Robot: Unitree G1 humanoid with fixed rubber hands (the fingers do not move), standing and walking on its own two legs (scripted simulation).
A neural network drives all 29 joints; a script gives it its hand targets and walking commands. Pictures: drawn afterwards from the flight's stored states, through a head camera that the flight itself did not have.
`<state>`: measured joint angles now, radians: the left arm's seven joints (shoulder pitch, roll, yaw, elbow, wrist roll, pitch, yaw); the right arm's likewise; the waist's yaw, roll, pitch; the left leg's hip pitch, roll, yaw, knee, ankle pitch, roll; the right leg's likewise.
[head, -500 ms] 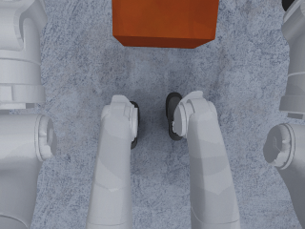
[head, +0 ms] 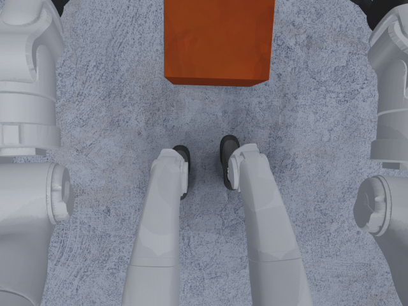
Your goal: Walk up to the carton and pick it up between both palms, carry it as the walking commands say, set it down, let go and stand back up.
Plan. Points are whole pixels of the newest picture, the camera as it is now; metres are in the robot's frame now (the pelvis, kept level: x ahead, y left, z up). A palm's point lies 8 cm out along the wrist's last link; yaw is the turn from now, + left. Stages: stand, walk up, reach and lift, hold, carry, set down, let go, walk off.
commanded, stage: let go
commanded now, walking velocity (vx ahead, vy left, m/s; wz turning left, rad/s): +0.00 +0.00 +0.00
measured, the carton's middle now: (215, 48) +0.55 -0.05 -0.51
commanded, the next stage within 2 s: stand in 1.32 s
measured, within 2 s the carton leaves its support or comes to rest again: neither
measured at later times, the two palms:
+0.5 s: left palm out of the picture +0.32 +0.24 +0.02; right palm out of the picture +0.31 -0.25 +0.03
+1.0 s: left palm out of the picture +0.23 +0.22 +0.07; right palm out of the picture +0.21 -0.25 +0.06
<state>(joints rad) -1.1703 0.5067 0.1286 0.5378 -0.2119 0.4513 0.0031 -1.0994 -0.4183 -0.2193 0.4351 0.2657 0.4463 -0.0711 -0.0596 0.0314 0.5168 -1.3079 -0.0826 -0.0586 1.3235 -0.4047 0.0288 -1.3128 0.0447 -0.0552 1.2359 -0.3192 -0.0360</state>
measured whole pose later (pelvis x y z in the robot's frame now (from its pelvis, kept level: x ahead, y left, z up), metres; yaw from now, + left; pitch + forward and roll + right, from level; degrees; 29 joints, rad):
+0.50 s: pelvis +0.04 -0.01 +0.07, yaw +0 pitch +14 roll -1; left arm -0.09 0.33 0.10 0.19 -0.17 0.32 0.01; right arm -0.04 -0.32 -0.08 0.14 0.15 0.30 0.06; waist -0.02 0.01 0.13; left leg -0.88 -0.07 -0.07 1.00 -0.36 0.03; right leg -0.90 0.05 -0.03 0.93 -0.28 -0.03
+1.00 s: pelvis +0.07 -0.02 +0.13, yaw +0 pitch -4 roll +0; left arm 0.23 0.23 0.10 0.39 -0.04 0.13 -0.09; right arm 0.27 -0.22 -0.01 0.33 0.04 0.16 0.08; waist -0.03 0.02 0.16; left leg -0.26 -0.04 -0.05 0.62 -0.28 0.03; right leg -0.29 0.05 -0.03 0.57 -0.22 -0.03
